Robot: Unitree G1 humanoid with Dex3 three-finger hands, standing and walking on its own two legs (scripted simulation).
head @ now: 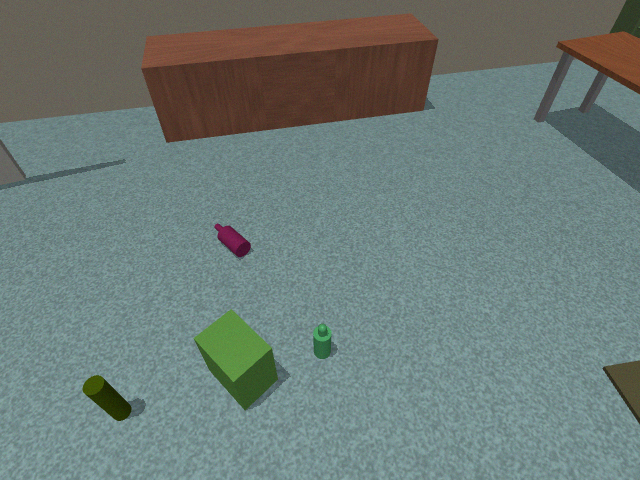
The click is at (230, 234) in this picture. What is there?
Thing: lying bottle
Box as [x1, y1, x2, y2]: [214, 224, 250, 256]
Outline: 214,226 218,231 218,238 237,256 242,256 248,251 250,244 230,226 222,227 219,224 216,224
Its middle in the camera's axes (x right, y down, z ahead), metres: -0.37 -0.02 +1.65
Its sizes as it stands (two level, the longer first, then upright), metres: 0.187 0.075 0.075
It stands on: the floor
